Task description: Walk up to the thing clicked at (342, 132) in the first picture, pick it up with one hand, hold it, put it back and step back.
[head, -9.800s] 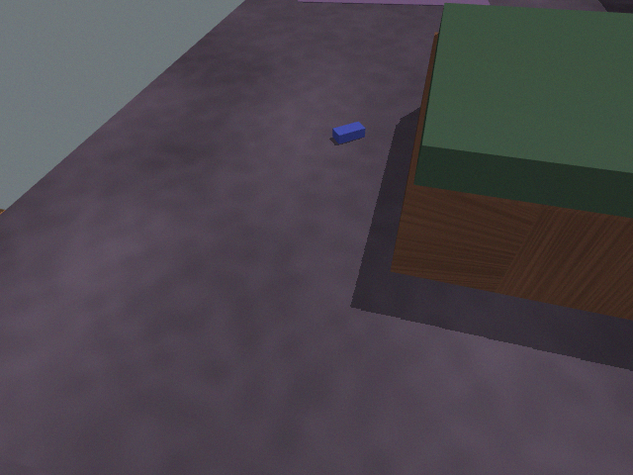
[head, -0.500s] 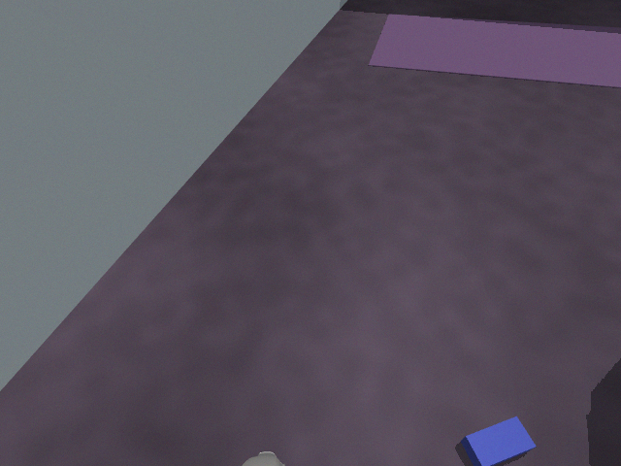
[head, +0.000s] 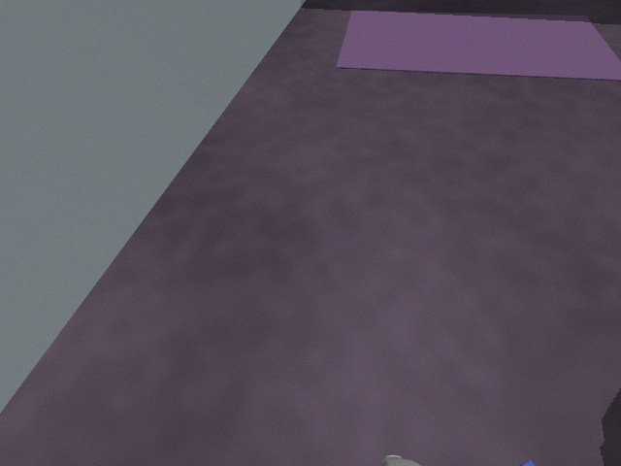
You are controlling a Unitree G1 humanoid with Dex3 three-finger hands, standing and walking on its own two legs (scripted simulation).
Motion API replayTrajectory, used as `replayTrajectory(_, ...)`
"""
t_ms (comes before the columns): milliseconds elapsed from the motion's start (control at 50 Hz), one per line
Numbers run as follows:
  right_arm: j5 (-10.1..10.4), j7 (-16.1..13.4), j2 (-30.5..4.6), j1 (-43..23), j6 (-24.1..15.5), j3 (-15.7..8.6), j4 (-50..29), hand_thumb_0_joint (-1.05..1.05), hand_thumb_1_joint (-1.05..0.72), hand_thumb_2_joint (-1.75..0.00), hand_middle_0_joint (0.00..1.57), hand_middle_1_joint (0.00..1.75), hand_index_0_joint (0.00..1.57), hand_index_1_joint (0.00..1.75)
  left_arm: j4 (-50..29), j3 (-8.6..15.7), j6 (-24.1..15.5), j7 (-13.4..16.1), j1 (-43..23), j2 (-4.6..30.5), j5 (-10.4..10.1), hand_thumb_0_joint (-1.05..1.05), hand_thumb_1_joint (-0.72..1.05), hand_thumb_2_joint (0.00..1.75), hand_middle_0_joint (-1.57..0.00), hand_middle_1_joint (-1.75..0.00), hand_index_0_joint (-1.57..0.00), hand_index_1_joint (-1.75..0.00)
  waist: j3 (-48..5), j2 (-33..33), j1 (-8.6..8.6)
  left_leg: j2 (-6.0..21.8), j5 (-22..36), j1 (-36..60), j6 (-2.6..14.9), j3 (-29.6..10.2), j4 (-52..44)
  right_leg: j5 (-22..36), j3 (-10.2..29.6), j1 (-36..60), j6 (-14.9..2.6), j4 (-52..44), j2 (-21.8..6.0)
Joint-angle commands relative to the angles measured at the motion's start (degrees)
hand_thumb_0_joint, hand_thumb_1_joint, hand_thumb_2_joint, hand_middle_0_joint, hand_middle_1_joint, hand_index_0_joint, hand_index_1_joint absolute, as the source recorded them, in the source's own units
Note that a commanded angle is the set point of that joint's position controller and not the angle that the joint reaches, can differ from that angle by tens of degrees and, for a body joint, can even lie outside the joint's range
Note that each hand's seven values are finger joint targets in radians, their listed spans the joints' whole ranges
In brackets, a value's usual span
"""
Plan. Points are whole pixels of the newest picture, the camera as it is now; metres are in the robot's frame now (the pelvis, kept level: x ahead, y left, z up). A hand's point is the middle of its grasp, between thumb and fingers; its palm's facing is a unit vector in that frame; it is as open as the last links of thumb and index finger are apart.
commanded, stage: walk up
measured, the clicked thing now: out of the picture +0.18 -0.48 -0.74
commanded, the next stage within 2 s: stand in 1.56 s
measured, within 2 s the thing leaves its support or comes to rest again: neither
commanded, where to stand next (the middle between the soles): +0.16 +0.00 m, yaw +1 degrees
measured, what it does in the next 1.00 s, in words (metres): walks ahead: right foot, then left foot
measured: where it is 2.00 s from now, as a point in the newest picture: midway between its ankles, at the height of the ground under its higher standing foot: outside the picture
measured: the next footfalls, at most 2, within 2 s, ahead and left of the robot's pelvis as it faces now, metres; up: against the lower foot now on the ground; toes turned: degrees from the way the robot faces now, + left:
right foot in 0.02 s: +0.13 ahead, -0.13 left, +0.00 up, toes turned -1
left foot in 0.40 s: +0.21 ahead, +0.14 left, +0.00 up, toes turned +3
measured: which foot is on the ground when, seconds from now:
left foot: down 0.00-0.06, up 0.08-0.38, down 0.40-1.00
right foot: up 0.00-0.00, down 0.02-1.00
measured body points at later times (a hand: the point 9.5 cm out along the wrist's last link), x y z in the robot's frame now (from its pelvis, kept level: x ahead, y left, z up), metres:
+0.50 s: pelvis +0.09 +0.01 -0.01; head +0.13 +0.03 +0.43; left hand +0.16 +0.33 -0.14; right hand +0.19 -0.30 -0.12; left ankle +0.17 +0.13 -0.73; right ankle +0.10 -0.12 -0.72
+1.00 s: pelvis +0.10 +0.01 +0.01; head +0.11 +0.00 +0.46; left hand +0.14 +0.32 -0.12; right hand +0.21 -0.29 -0.13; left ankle +0.17 +0.13 -0.73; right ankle +0.09 -0.13 -0.73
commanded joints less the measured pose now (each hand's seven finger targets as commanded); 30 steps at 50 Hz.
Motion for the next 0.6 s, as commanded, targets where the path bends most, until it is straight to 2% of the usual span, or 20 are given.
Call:
replayTrajectory(0, 0.92, -1.05, -9.51, -0.75, -0.79, -2.49, -6.37, 0.0, -0.9, -0.9, 0.2, 0.3, 0.2, 0.3, -1.38, 4.66, -2.93, 2.08, 10.18, 12.65, -0.07, 0.0, 0.9, 0.9, -0.2, -0.3, -0.2, -0.3, -9.01, -5.17, 6.72, 5.25, 17.39, -11.98, 6.29, -3.01, 13.78, 0.86, 1.62, 24.99, -2.97, -10.27, 1.01)
replayTrajectory(20, 1.04, -1.05, -6.35, 1.76, -1.01, -1.23, -7.49, 0.0, -0.9, -0.9, 0.2, 0.3, 0.2, 0.3, -2.11, 6.22, -3.35, 2.71, 12.99, 17.59, 0.38, 0.0, 0.9, 0.9, -0.2, -0.3, -0.2, -0.3, -12.34, -16.32, 7.21, -0.26, 3.21, -22.37, 3.5, -0.45, 27.31, -3.87, 22.11, 32.47, -7.1, -13.86, -12.48)
replayTrajectory(40, 0.79, -1.43, -7.75, 3.17, -0.21, -1.31, -5.86, 0.0, -0.9, -0.9, 0.2, 0.3, 0.2, 0.3, -3.72, 5.78, -3.39, 2.99, 10.59, 18.45, -0.18, 0.0, 0.9, 0.9, -0.2, -0.3, -0.2, -0.3, -8.54, -13.01, 6.1, -3.42, -9.07, -28.94, 2.25, -4.27, 31.3, -5.91, 34.49, 31.01, -10.96, -18.64, -19.94)
replayTrajectory(60, 0.32, -2.08, -12.62, 1.43, 0.3, -2.8, -5.19, 0.0, -0.9, -0.9, 0.2, 0.3, 0.2, 0.3, -4.04, 5.7, -2.97, 2.9, 8.27, 19.18, -0.8, 0.0, 0.9, 0.9, -0.2, -0.3, -0.2, -0.3, -7.26, -10.27, 6.23, -0.4, -10.83, -28.9, 2.65, -6.46, 34.58, -7.92, 37.51, 27.24, -15.88, -18.12, -21.97)
replayTrajectory(100, 0.7, -2.0, -12.46, -1.71, 0.34, -2.94, -3.92, 0.0, -0.9, -0.9, 0.2, 0.3, 0.2, 0.3, -4.5, 4.84, -2.82, 3.13, 7.08, 16.07, -1.31, 0.0, 0.9, 0.9, -0.2, -0.3, -0.2, -0.3, -2.05, -6.71, 5.75, 1.43, -6.9, -28.8, 2.3, -10.24, 34.78, -0.35, 26.52, 20.12, -14.32, -18.79, -16.97)
replayTrajectory(120, 1.02, -1.7, -11.76, 0.09, 0.55, -2.9, -2.86, 0.0, -0.9, -0.9, 0.2, 0.3, 0.2, 0.3, -5.0, 4.23, -2.85, 3.28, 4.18, 14.74, -1.35, 0.0, 0.9, 0.9, -0.2, -0.3, -0.2, -0.3, -1.3, -7.01, 3.79, 2.69, -4.64, -26.59, 1.94, -10.43, 32.56, 1.26, 19.83, 17.12, -12.34, -18.64, -14.01)
replayTrajectory(160, 0.9, -1.31, -10.43, 2.05, 1.0, -2.58, -1.47, 0.0, -0.9, -0.9, 0.2, 0.3, 0.2, 0.3, -5.49, 3.66, -2.73, 3.42, 1.65, 14.14, -0.88, 0.0, 0.9, 0.9, -0.2, -0.3, -0.2, -0.3, -0.6, -9.58, 2.07, 2.27, -0.92, -22.1, 0.99, -7.44, 28.07, 7.15, 11.75, 11.24, -11.55, -17.41, -10.45)
replayTrajectory(200, 0.57, -1.25, -8.97, 1.7, 1.42, -2.24, -0.73, 0.0, -0.9, -0.9, 0.2, 0.3, 0.2, 0.3, -6.12, 3.06, -2.46, 3.6, 0.63, 13.4, -0.43, 0.0, 0.9, 0.9, -0.2, -0.3, -0.2, -0.3, -0.27, -10.52, 1.91, 1.85, 0.86, -18.5, 0.12, -5.0, 22.75, 12.6, 6.76, 7.07, -11.52, -15.9, -8.49)
replayTrajectory(280, 0.64, -1.99, -7.12, -4.04, 1.24, -1.81, 0.21, 0.0, -0.9, -0.9, 0.2, 0.3, 0.2, 0.3, -4.92, 2.0, -1.78, 4.27, 0.46, 11.64, -0.37, 0.0, 0.9, 0.9, -0.2, -0.3, -0.2, -0.3, -3.32, -10.97, 3.51, 1.23, 8.28, -12.97, -1.02, -3.38, 12.13, 29.79, 3.41, 7.72, -10.37, -9.78, -8.19)
replayTrajectory(300, 0.76, -2.26, -7.0, -4.48, 1.25, -1.76, 0.51, 0.0, -0.9, -0.9, 0.2, 0.3, 0.2, 0.3, -4.84, 1.9, -1.37, 4.31, 0.24, 11.93, -0.65, 0.0, 0.9, 0.9, -0.2, -0.3, -0.2, -0.3, -4.35, -10.9, 3.61, 0.72, 9.48, -10.97, -0.94, -2.84, 11.33, 29.8, 3.82, 7.38, -10.07, -8.25, -8.6)
replayTrajectory(340, 0.72, -2.77, -7.26, -3.85, 1.06, -2.03, 1.77, 0.0, -0.9, -0.9, 0.2, 0.3, 0.2, 0.3, -5.31, 1.8, -0.28, 4.33, -2.55, 12.79, -1.15, 0.0, 0.9, 0.9, -0.2, -0.3, -0.2, -0.3, -6.05, -9.22, 1.82, -0.7, 14.52, -5.32, -0.02, -1.56, 5.44, 23.99, 4.34, 5.09, -8.99, -3.9, -8.75)
replayTrajectory(360, 0.57, -2.95, -8.11, -3.69, 0.84, -2.25, 2.42, 0.0, -0.9, -0.9, 0.2, 0.3, 0.2, 0.3, -5.31, 1.55, 0.18, 4.42, -3.12, 12.16, -1.47, 0.0, 0.9, 0.9, -0.2, -0.3, -0.2, -0.3, -6.44, -7.25, 1.28, -1.29, 17.09, -3.38, 0.55, -1.68, 2.29, 18.88, 4.14, 4.18, -7.63, -1.04, -7.6)
replayTrajectory(380, 0.17, -3.15, -9.94, -3.67, 0.65, -2.72, 2.83, 0.0, -0.9, -0.9, 0.2, 0.3, 0.2, 0.3, -5.21, 0.97, 0.61, 4.5, -3.5, 10.99, -1.59, 0.0, 0.9, 0.9, -0.2, -0.3, -0.2, -0.3, -6.53, -4.04, 0.79, 0.65, 21.43, -1.82, 1.41, -4.63, -0.16, 11.26, 4.17, 2.04, -5.78, 0.95, -6.12)
replayTrajectory(400, -0.35, -3.38, -13.08, -4.62, 0.48, -3.25, 2.48, 0.0, -0.9, -0.9, 0.2, 0.3, 0.2, 0.3, -5.26, 0.38, 0.93, 4.45, -2.26, 8.76, -2.07, 0.0, 0.9, 0.9, -0.2, -0.3, -0.2, -0.3, -8.19, 3.87, 1.78, 8.91, 26.98, -0.33, 3.55, -14.2, -3.14, 1.55, 1.82, -0.16, -3.07, 5.22, -1.96)
replayTrajectory(420, -0.23, -3.31, -14.61, -8.66, 0.31, -2.97, 1.0, 0.0, -0.9, -0.9, 0.2, 0.3, 0.2, 0.3, -4.05, -0.32, 1.7, 4.68, 1.08, 7.24, -2.82, 0.0, 0.9, 0.9, -0.2, -0.3, -0.2, -0.3, -9.36, 8.45, 3.94, 16.35, 24.23, -3.13, 8.56, -25.19, -7.99, -11.82, 0.6, 1.57, -1.25, 9.97, 3.34)
replayTrajectory(440, 0.54, -3.25, -15.8, -11.86, 0.57, -2.98, 1.04, 0.0, -0.9, -0.9, 0.2, 0.3, 0.2, 0.3, -1.23, 0.4, 2.56, 5.14, 2.19, 9.8, -2.58, 0.0, 0.9, 0.9, -0.2, -0.3, -0.2, -0.3, -9.36, 11.16, 4.11, 18.57, 17.4, -6.86, 13.27, -27.96, -8.33, -20.42, 2.17, 5.78, -1.18, 12.4, 2.41)
replayTrajectory(460, 0.29, -3.34, -14.64, -13.74, 0.87, -2.76, 1.39, 0.0, -0.9, -0.9, 0.2, 0.3, 0.2, 0.3, -0.17, 0.45, 2.66, 5.24, 1.17, 10.82, -1.99, 0.0, 0.9, 0.9, -0.2, -0.3, -0.2, -0.3, -9.13, 10.69, 3.81, 17.36, 15.07, -8.21, 13.11, -27.76, -8.58, -22.08, 3.2, 6.13, -1.03, 12.74, 1.54)
replayTrajectory(500, -0.21, -3.42, -12.5, -15.23, 1.27, -1.71, 1.51, 0.0, -0.9, -0.9, 0.2, 0.3, 0.2, 0.3, 1.39, 0.91, 2.64, 4.76, 0.07, 10.74, -1.89, 0.0, 0.9, 0.9, -0.2, -0.3, -0.2, -0.3, -7.68, 12.48, 3.55, 12.6, 11.65, -10.91, 10.07, -20.57, -8.22, -21.09, 3.61, 7.06, -1.22, 10.76, 1.52)
replayTrajectory(560, 0.36, -3.22, -11.8, -18.55, 1.69, -1.17, 2.34, 0.0, -0.9, -0.9, 0.2, 0.3, 0.2, 0.3, 4.51, 0.33, 2.07, 4.75, 2.47, 8.92, -1.54, 0.0, 0.9, 0.9, -0.2, -0.3, -0.2, -0.3, -8.59, 13.29, 5.44, 10.04, 13.82, -9.83, 7.12, -15.94, -3.53, -8.43, 0.85, 11.44, -0.92, -2.88, 2.14)
replayTrajectory(580, 0.65, -3.11, -10.45, -18.65, 2.0, -0.68, 2.91, 0.0, -0.9, -0.9, 0.2, 0.3, 0.2, 0.3, 5.72, 0.25, 1.7, 4.97, 2.07, 8.84, -1.24, 0.0, 0.9, 0.9, -0.2, -0.3, -0.2, -0.3, -9.54, 11.3, 5.29, 9.85, 15.3, -9.88, 6.07, -15.51, -2.39, -4.83, 1.88, 14.22, -0.72, -6.53, 1.72)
